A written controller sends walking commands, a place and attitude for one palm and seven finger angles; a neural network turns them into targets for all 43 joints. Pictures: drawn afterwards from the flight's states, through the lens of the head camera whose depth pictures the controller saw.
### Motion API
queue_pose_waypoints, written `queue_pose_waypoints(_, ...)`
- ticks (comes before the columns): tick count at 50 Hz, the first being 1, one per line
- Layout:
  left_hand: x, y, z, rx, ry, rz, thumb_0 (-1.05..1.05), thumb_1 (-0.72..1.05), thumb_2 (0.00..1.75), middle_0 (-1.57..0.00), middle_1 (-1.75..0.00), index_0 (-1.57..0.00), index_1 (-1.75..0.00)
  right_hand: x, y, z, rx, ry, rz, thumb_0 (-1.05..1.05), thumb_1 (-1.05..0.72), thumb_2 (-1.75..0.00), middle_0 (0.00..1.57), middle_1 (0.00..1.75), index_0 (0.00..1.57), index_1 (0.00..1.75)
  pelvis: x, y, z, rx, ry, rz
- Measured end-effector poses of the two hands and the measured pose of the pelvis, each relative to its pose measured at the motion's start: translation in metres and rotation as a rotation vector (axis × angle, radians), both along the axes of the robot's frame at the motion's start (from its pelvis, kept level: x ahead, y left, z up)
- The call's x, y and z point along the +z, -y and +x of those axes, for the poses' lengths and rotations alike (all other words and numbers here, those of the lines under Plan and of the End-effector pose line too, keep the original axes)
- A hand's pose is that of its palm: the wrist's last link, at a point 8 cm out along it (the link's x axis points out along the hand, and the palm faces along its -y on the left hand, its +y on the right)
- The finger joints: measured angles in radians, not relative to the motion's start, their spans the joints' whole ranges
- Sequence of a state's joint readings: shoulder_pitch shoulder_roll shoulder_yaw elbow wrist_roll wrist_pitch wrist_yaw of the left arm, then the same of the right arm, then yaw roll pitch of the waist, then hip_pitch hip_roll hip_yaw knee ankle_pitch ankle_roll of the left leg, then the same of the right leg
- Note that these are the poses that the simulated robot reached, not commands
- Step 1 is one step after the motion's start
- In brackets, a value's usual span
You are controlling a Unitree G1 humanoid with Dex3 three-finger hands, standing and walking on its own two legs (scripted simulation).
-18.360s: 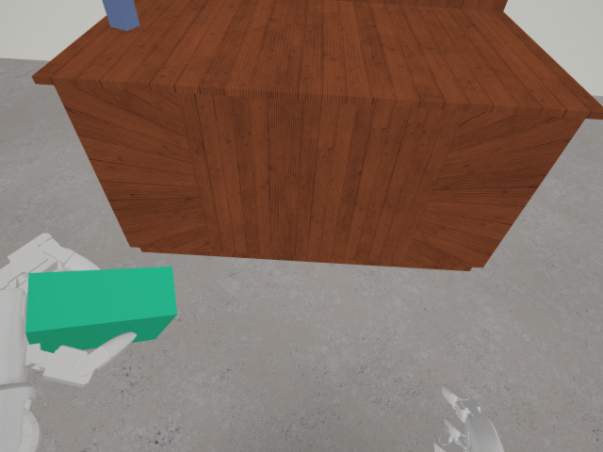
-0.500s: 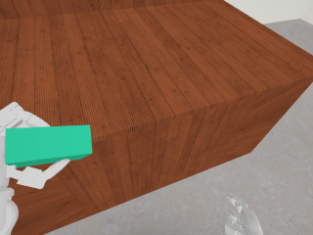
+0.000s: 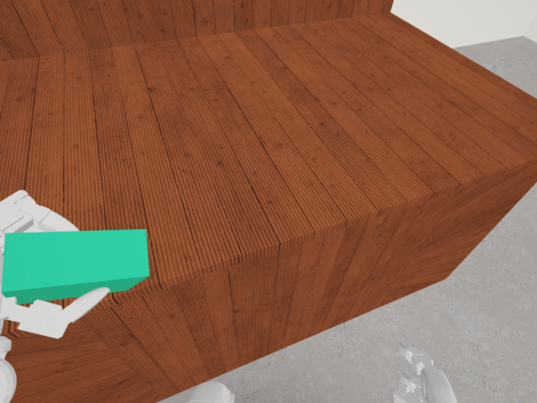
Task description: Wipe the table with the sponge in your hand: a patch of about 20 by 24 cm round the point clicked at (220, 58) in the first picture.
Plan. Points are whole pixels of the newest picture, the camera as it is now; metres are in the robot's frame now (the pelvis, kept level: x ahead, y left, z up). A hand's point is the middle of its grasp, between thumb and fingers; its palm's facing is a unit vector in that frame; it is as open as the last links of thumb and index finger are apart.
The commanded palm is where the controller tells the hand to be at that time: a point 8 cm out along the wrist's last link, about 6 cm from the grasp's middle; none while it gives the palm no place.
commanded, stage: shuffle to correct the standing spot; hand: left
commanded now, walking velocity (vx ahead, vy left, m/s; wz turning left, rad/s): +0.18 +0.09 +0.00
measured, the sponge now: (98, 265) +0.22 +0.21 +0.16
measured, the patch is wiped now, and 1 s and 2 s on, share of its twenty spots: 0.00 0.00 0.00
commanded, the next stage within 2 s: come to a stop and stand still in 0.06 s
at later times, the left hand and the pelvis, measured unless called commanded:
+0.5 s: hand (34, 214) +0.27 +0.29 +0.19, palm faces +0.39 -0.83 -0.40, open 9.4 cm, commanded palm +0.21 +0.33 +0.19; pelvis +0.06 +0.05 +0.01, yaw +0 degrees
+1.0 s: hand out of the picture +0.24 +0.32 +0.18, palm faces +0.41 -0.84 -0.36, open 9.4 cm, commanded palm +0.18 +0.35 +0.19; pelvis +0.02 +0.07 +0.02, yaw +0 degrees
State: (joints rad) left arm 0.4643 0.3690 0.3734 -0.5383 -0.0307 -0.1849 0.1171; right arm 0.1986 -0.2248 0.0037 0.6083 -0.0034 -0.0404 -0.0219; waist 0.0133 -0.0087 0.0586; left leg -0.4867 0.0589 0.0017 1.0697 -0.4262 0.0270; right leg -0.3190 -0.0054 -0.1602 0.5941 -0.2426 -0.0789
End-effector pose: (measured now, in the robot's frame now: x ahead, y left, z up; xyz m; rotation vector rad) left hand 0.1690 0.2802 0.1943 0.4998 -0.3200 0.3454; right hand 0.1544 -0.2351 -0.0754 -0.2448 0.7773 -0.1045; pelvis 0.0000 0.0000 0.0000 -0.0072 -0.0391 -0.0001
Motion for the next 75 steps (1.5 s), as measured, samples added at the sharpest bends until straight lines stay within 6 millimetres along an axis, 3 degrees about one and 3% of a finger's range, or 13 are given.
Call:
queue_pose_waypoints(6,0.014,-0.021,0.018,-0.002,0.102,-0.020,-0.01,-0.43,1.00,-0.81,-1.35,-0.82,-1.34,0.012,-0.012,0.026,-0.017,0.089,-0.055,0.01,-0.91,-0.90,0.20,0.30,0.20,0.30,-0.002,-0.027,0.022,0.002,0.012,0.005)
queue_pose_waypoints(11,0.007,-0.043,0.044,0.028,0.080,-0.006,-0.01,-0.43,1.01,-0.81,-1.35,-0.82,-1.34,0.010,-0.039,0.047,-0.061,0.149,0.016,0.01,-0.91,-0.90,0.20,0.29,0.20,0.30,-0.005,-0.037,0.039,-0.003,0.025,0.032)
queue_pose_waypoints(15,0.000,-0.046,0.058,0.065,0.012,-0.030,-0.01,-0.43,1.01,-0.81,-1.35,-0.82,-1.34,0.004,-0.061,0.059,-0.004,0.130,0.072,0.01,-0.91,-0.90,0.20,0.29,0.20,0.30,-0.002,-0.038,0.051,0.017,0.028,0.005)
queue_pose_waypoints(21,0.003,-0.038,0.059,0.017,-0.034,-0.069,-0.01,-0.43,1.01,-0.81,-1.35,-0.82,-1.34,0.009,-0.079,0.074,0.048,0.087,0.082,0.01,-0.91,-0.89,0.21,0.30,0.21,0.30,0.009,-0.046,0.059,0.016,0.005,-0.009)
queue_pose_waypoints(28,0.007,-0.058,0.052,0.048,-0.087,-0.042,-0.01,-0.43,1.01,-0.81,-1.35,-0.82,-1.34,0.026,-0.080,0.087,0.039,0.117,0.044,0.01,-0.91,-0.89,0.21,0.30,0.21,0.30,0.017,-0.053,0.050,-0.003,-0.010,-0.012)
queue_pose_waypoints(33,-0.002,-0.064,0.044,0.072,-0.100,-0.101,-0.01,-0.43,1.01,-0.81,-1.35,-0.82,-1.34,0.037,-0.077,0.083,0.028,0.149,0.015,0.01,-0.91,-0.90,0.20,0.30,0.21,0.30,0.019,-0.057,0.041,-0.005,-0.008,-0.015)
queue_pose_waypoints(40,-0.004,-0.064,0.035,0.049,-0.073,-0.144,-0.01,-0.43,1.01,-0.81,-1.35,-0.82,-1.34,0.042,-0.075,0.060,0.001,0.141,-0.016,0.01,-0.91,-0.90,0.20,0.30,0.20,0.30,0.021,-0.064,0.032,-0.001,0.000,-0.018)
queue_pose_waypoints(54,-0.004,-0.075,0.029,0.058,-0.102,-0.092,-0.01,-0.43,1.01,-0.81,-1.35,-0.82,-1.34,0.018,-0.085,0.018,-0.032,0.035,0.024,0.01,-0.91,-0.90,0.20,0.30,0.20,0.30,0.020,-0.075,0.024,-0.001,0.002,-0.015)
queue_pose_waypoints(62,-0.003,-0.075,0.033,0.058,-0.095,-0.086,-0.01,-0.43,1.01,-0.81,-1.35,-0.82,-1.35,0.016,-0.088,0.028,-0.010,0.028,0.029,0.01,-0.91,-0.90,0.20,0.30,0.21,0.30,0.020,-0.074,0.029,0.005,-0.001,-0.017)
queue_pose_waypoints(66,0.038,-0.093,0.054,0.036,0.094,0.135,-0.01,-0.43,1.01,-0.81,-1.35,-0.82,-1.35,0.016,-0.093,0.041,0.074,0.046,0.002,0.01,-0.91,-0.90,0.20,0.30,0.20,0.30,0.013,-0.066,0.028,0.045,-0.021,-0.010)
queue_pose_waypoints(69,0.053,-0.109,0.065,0.069,0.200,0.142,-0.01,-0.43,1.01,-0.81,-1.36,-0.82,-1.35,0.018,-0.090,0.052,0.111,0.064,-0.002,0.01,-0.91,-0.90,0.21,0.30,0.21,0.30,0.009,-0.065,0.033,0.017,-0.048,-0.013)
queue_pose_waypoints(72,0.039,-0.103,0.070,0.026,0.183,0.063,-0.01,-0.43,1.01,-0.81,-1.36,-0.82,-1.35,0.025,-0.085,0.058,0.096,0.107,0.006,0.01,-0.91,-0.89,0.21,0.30,0.21,0.30,0.008,-0.074,0.043,0.000,-0.063,-0.013)
queue_pose_waypoints(75,0.008,-0.087,0.072,-0.053,0.079,-0.036,-0.01,-0.42,1.01,-0.80,-1.36,-0.81,-1.35,0.028,-0.082,0.061,0.073,0.117,0.000,0.01,-0.91,-0.89,0.21,0.30,0.21,0.30,0.008,-0.083,0.053,-0.008,-0.062,-0.002)
